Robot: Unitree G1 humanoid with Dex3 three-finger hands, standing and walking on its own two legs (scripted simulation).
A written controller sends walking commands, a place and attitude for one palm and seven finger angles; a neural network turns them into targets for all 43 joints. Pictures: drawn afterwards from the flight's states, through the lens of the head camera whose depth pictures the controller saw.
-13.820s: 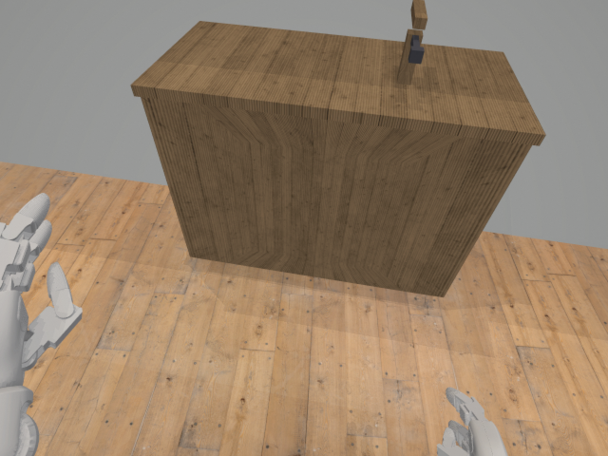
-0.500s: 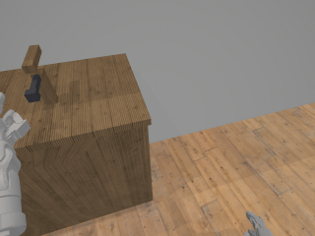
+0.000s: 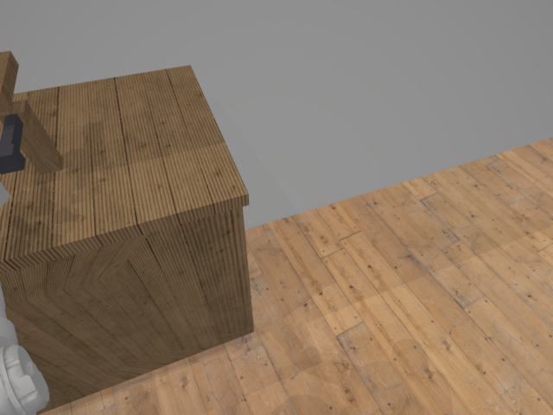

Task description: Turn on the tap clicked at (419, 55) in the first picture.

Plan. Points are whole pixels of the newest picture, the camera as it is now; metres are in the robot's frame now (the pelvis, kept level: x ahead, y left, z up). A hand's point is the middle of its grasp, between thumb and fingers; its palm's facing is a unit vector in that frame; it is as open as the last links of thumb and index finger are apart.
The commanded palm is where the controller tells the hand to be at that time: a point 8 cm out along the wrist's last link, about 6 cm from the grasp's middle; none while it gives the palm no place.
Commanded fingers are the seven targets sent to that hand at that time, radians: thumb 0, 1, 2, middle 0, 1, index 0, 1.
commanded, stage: reach beside the lever's end, fingers flat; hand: left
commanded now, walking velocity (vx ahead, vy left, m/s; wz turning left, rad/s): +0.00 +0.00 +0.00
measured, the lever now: (7, 159) +0.41 +0.39 +0.15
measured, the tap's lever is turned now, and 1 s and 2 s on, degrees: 0 0 9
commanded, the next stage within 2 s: push the lever round in 0.38 s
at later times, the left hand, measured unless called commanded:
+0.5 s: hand out of the picture +0.36 +0.39 +0.14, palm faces +0.58 -0.81 -0.05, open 7.8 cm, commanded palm +0.31 +0.42 +0.14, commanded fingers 0.00 0.90 0.90 -0.15 -0.15 -0.15 -0.15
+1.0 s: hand (18, 193) +0.36 +0.36 +0.14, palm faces +0.58 -0.81 -0.05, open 7.8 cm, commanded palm +0.32 +0.39 +0.14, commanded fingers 0.00 0.90 0.90 -0.15 -0.15 -0.15 -0.15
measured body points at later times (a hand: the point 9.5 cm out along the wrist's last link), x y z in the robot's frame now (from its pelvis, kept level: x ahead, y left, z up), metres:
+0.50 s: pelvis +0.01 +0.01 +0.00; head +0.02 +0.01 +0.45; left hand +0.32 +0.43 +0.14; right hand +0.13 -0.25 -0.10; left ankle +0.02 +0.12 -0.73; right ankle -0.02 -0.11 -0.73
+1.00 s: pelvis +0.00 +0.00 +0.00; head +0.01 +0.00 +0.45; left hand +0.33 +0.40 +0.14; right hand +0.10 -0.27 -0.11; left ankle +0.02 +0.12 -0.73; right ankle -0.02 -0.11 -0.73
